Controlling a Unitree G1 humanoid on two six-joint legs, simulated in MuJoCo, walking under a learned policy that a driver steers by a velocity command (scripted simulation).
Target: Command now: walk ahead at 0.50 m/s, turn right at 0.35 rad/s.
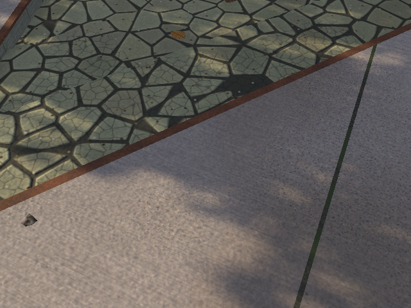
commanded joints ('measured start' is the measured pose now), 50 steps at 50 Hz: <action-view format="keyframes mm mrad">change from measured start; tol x32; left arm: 1 -12 75 29 -83 0 3 3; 50 -68 124 59 -243 11 25 16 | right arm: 1 71 -97 -35 -4 -9 -22 -2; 50 64 -118 -38 19 -6 -17 -11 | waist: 1 -35 153 -55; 16 -94 80 63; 22 30 -221 -371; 50 -70 133 -29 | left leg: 1 240 277 -282 -305 41 166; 14 376 286 80 -329 274 115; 19 442 278 152 49 872 55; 20 320 236 174 278 797 18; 22 -341 -52 -31 902 -441 -76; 23 -451 8 -173 935 -395 -53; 37 -150 23 -122 94 249 -112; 44 245 87 -191 -33 79 14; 46 702 436 -869 -166 -323 219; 50 301 291 -439 -245 -147 126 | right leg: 1 -244 -102 55 30 103 13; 16 -295 -47 -87 -499 319 -47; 20 240 100 -153 -584 257 -157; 22 772 -304 766 -784 83 -436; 30 189 -123 264 -912 499 -290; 41 229 -111 349 -780 266 -180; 44 169 -27 310 -505 308 -115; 46 -335 108 125 58 -222 -17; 50 -354 -46 93 90 41 1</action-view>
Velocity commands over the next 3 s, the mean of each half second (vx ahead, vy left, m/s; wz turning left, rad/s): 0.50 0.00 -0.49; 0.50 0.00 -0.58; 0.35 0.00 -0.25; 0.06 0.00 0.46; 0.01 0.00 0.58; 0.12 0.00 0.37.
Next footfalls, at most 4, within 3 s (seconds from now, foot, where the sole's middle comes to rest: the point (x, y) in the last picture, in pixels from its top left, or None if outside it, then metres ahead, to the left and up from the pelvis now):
0.40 right None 0.35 -0.17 -0.77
0.88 left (236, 245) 0.69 -0.08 -0.77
1.36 right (342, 239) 0.73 -0.45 -0.77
1.80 left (276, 207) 0.85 -0.23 -0.77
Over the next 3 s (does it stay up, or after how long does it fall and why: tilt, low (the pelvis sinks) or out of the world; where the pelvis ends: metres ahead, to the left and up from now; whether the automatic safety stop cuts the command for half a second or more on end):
stays up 0.81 -0.26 0.02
